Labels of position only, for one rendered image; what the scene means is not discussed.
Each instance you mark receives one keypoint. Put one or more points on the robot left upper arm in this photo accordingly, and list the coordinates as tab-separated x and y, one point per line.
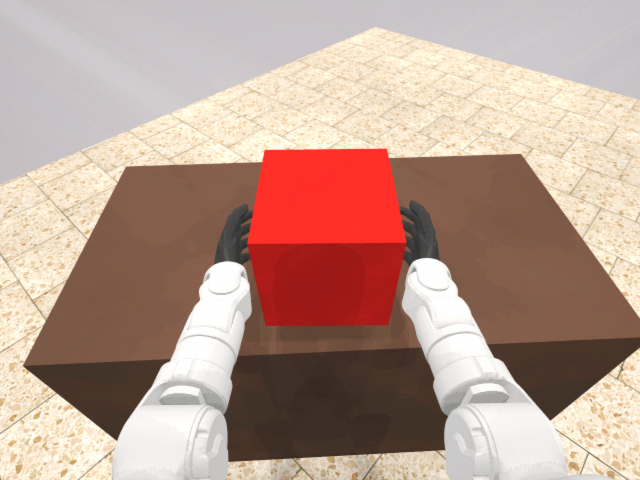
173	442

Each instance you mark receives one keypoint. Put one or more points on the robot right upper arm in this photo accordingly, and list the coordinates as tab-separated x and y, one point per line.
504	441

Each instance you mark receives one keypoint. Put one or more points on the right robot forearm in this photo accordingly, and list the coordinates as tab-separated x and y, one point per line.
462	364

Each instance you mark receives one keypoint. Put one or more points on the right robot hand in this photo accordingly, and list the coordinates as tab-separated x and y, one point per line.
424	243

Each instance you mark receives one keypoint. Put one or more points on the left robot forearm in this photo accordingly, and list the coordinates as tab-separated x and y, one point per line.
200	369

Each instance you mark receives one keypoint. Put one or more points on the carton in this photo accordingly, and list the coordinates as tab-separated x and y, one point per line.
326	239

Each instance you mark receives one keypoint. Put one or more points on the left robot hand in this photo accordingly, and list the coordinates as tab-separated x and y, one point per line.
230	246

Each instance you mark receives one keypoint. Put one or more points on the pedestal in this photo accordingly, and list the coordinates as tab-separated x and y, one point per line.
543	302

